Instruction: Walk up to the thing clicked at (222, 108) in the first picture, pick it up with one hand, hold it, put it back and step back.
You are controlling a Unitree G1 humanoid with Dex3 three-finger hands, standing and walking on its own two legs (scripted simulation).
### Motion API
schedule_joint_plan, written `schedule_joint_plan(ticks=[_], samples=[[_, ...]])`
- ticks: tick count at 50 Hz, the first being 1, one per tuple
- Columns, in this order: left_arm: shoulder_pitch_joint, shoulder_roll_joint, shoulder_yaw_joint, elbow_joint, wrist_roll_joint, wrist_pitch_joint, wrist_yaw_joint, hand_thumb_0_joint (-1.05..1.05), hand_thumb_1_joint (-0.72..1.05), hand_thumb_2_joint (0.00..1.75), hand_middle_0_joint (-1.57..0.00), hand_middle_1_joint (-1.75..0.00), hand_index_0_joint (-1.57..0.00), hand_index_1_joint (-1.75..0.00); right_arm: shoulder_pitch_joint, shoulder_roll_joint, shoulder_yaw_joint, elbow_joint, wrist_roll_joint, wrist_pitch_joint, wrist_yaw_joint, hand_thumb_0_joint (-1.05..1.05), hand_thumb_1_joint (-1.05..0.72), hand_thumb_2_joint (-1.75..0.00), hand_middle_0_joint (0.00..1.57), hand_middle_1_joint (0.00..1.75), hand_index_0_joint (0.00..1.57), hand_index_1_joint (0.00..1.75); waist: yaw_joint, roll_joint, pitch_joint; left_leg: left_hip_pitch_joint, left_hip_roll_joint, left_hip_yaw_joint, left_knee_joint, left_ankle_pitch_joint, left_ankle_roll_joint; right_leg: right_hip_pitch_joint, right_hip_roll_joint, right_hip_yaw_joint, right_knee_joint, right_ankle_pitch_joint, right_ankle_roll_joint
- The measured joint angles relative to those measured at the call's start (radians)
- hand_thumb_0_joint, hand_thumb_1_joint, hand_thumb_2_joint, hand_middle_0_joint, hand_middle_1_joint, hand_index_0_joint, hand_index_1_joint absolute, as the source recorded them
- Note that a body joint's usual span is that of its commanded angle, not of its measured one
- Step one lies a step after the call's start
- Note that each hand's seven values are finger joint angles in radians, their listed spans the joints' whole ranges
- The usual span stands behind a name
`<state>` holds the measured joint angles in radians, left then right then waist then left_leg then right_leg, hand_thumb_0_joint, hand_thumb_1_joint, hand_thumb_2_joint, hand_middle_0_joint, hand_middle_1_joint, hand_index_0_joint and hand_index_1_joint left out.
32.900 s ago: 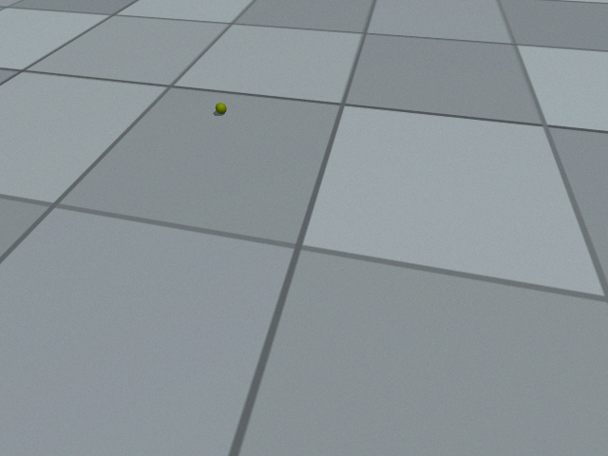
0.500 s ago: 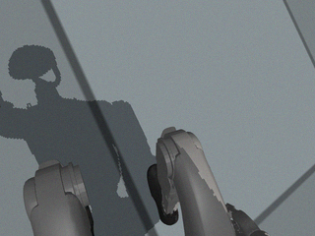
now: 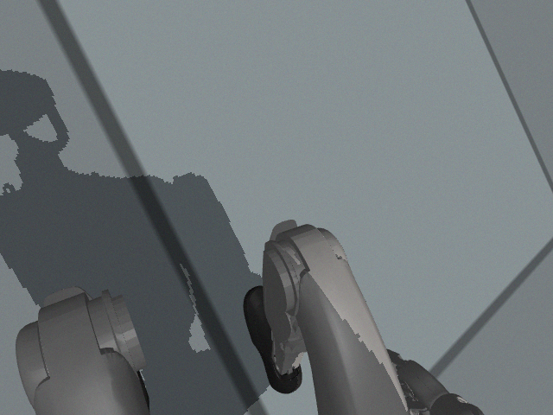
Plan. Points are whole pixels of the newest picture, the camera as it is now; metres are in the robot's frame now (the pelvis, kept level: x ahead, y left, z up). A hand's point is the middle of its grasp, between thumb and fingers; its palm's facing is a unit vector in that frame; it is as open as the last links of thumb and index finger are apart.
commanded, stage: rest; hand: left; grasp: from above
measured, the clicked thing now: out of the picture +0.44 +0.34 -0.25
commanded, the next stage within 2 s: open in 0.62 s
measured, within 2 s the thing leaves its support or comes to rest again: rests again in 0.26 s
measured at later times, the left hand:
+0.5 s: hand out of the picture +0.42 +0.33 -0.25, palm faces -0.47 -0.15 -0.87, open 8.2 cm
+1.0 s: hand out of the picture +0.42 +0.34 -0.25, palm faces -0.46 -0.15 -0.88, open 10.1 cm
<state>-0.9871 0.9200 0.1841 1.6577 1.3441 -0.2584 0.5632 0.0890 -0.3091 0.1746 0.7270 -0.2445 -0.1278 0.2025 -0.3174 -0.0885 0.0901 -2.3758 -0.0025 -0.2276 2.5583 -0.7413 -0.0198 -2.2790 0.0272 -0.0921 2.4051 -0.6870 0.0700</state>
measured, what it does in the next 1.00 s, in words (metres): stands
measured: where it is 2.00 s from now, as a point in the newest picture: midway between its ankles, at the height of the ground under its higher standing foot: (212, 393)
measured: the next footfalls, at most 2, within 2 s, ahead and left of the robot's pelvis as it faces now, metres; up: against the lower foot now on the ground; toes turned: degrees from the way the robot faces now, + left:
none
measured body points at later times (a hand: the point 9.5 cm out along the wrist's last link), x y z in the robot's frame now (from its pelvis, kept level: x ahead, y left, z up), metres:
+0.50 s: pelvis +0.00 +0.00 +0.00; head +0.27 +0.12 +0.33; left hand +0.44 +0.34 -0.20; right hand +0.06 -0.26 -0.07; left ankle +0.06 +0.13 -0.26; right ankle +0.11 -0.13 -0.26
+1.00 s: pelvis -0.01 +0.00 +0.00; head +0.27 +0.13 +0.33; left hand +0.44 +0.34 -0.20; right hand +0.06 -0.26 -0.06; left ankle +0.05 +0.13 -0.26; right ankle +0.11 -0.13 -0.26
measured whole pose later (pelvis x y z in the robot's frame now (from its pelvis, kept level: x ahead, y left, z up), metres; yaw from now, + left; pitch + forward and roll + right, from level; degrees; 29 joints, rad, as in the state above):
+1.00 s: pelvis -0.01 +0.00 +0.00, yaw -2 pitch +28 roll -14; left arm -1.02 1.02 0.16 1.77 1.35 -0.28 0.64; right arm 0.06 -0.34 0.26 0.70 -0.29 -0.20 0.25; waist -0.35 -0.13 0.15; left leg -2.36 0.00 -0.27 2.59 -0.74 -0.01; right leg -2.24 0.04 -0.12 2.40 -0.67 0.08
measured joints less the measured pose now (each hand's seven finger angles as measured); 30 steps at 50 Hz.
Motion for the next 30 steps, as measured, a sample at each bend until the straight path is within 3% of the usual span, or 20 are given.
schedule_joint_plan(ticks=[11,22,30], samples=[[-0.008,0.023,-0.019,0.024,0.001,0.000,0.025,-0.01,0.11,0.60,-0.64,-0.77,-0.78,-0.78,-0.007,-0.001,0.027,-0.004,-0.012,-0.029,0.016,0.00,-0.91,-0.90,0.20,0.30,0.20,0.30,-0.010,-0.016,0.016,0.006,0.002,-0.009,0.009,-0.005,0.004,0.012,0.005,-0.008,-0.002,0.001,0.002],[-0.013,0.064,0.016,0.067,0.007,-0.004,0.043,-0.01,0.11,0.61,-0.64,-0.77,-0.78,-0.78,-0.015,-0.014,0.050,-0.025,-0.025,-0.054,0.033,0.00,-0.91,-0.90,0.20,0.30,0.20,0.30,-0.031,-0.026,0.043,0.011,0.003,-0.020,0.021,-0.004,0.005,0.020,0.009,-0.016,0.000,0.007,0.004],[-0.016,0.086,0.010,0.076,0.003,-0.014,0.048,0.00,0.11,0.61,-0.64,-0.78,-0.78,-0.78,-0.015,-0.026,0.058,-0.020,-0.033,-0.063,0.039,0.00,-0.91,-0.90,0.20,0.30,0.20,0.30,-0.032,-0.033,0.058,0.013,0.005,-0.026,0.027,-0.006,0.006,0.022,0.013,-0.020,0.000,0.011,0.010]])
